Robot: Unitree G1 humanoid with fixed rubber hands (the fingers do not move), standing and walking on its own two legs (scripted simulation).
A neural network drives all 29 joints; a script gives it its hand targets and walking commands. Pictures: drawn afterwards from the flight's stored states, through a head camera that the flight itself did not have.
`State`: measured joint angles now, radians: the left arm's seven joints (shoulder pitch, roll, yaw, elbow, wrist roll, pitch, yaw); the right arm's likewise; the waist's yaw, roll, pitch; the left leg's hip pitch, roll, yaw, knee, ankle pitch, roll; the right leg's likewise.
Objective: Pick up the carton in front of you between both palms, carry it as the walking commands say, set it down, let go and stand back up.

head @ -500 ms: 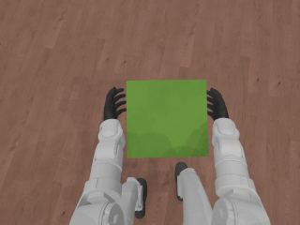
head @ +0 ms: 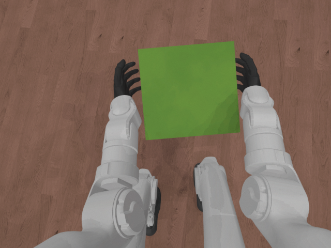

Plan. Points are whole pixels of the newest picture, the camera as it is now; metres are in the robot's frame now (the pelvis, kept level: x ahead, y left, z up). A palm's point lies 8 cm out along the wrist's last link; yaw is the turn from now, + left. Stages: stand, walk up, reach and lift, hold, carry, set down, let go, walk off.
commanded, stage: set down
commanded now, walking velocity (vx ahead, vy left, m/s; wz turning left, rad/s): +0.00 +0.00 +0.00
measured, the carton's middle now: (184, 95) +0.47 -0.07 -0.17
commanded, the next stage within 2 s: none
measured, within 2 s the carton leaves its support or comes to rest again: rests again in 1.44 s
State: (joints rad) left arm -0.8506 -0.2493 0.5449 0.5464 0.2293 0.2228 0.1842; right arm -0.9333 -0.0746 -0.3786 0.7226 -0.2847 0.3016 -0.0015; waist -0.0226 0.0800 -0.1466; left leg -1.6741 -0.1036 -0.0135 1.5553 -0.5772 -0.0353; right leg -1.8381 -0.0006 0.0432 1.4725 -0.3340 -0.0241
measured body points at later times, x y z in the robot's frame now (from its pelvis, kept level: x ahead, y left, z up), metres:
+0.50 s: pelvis -0.01 +0.00 -0.11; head +0.31 -0.07 +0.20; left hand +0.49 +0.07 -0.23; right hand +0.49 -0.23 -0.25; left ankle +0.06 +0.13 -0.53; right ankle +0.14 -0.11 -0.53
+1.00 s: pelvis -0.03 +0.00 -0.18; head +0.32 -0.07 +0.10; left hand +0.51 +0.07 -0.33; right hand +0.52 -0.24 -0.34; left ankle +0.05 +0.13 -0.53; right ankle +0.14 -0.11 -0.53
